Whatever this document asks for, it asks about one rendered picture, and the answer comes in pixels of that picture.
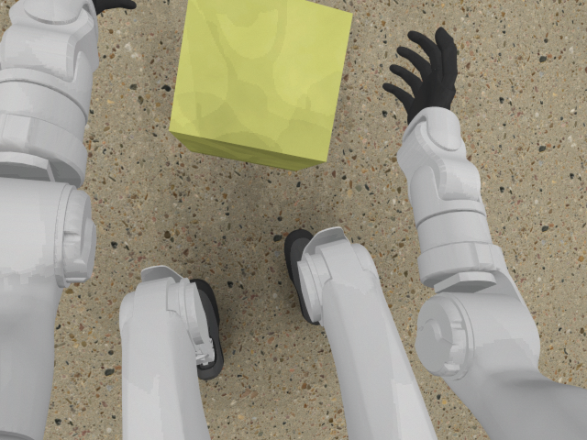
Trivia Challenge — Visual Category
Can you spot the left robot upper arm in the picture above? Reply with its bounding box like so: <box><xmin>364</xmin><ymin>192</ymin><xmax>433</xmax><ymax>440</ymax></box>
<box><xmin>0</xmin><ymin>177</ymin><xmax>96</xmax><ymax>440</ymax></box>

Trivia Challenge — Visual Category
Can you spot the robot left forearm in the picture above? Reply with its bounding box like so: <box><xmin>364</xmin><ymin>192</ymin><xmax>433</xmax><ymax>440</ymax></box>
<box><xmin>0</xmin><ymin>0</ymin><xmax>99</xmax><ymax>189</ymax></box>

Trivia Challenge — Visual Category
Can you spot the carton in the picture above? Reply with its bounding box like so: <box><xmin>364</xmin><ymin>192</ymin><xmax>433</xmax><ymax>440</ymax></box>
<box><xmin>169</xmin><ymin>0</ymin><xmax>353</xmax><ymax>171</ymax></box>

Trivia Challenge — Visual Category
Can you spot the robot right forearm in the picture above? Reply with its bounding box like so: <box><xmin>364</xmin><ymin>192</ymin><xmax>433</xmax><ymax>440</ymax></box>
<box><xmin>396</xmin><ymin>106</ymin><xmax>540</xmax><ymax>354</ymax></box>

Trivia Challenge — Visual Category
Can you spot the robot left foot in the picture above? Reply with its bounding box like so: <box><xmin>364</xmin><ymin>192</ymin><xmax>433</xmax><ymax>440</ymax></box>
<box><xmin>190</xmin><ymin>279</ymin><xmax>224</xmax><ymax>380</ymax></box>

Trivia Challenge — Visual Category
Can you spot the left robot thigh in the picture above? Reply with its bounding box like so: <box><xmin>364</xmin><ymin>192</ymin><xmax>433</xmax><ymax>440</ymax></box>
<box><xmin>121</xmin><ymin>277</ymin><xmax>211</xmax><ymax>440</ymax></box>

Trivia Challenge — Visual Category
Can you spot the right robot upper arm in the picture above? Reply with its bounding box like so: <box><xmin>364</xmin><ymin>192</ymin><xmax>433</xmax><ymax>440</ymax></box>
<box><xmin>415</xmin><ymin>292</ymin><xmax>587</xmax><ymax>440</ymax></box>

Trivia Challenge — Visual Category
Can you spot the robot right hand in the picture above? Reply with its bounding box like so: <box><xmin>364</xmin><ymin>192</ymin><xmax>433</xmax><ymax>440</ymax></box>
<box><xmin>382</xmin><ymin>27</ymin><xmax>458</xmax><ymax>125</ymax></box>

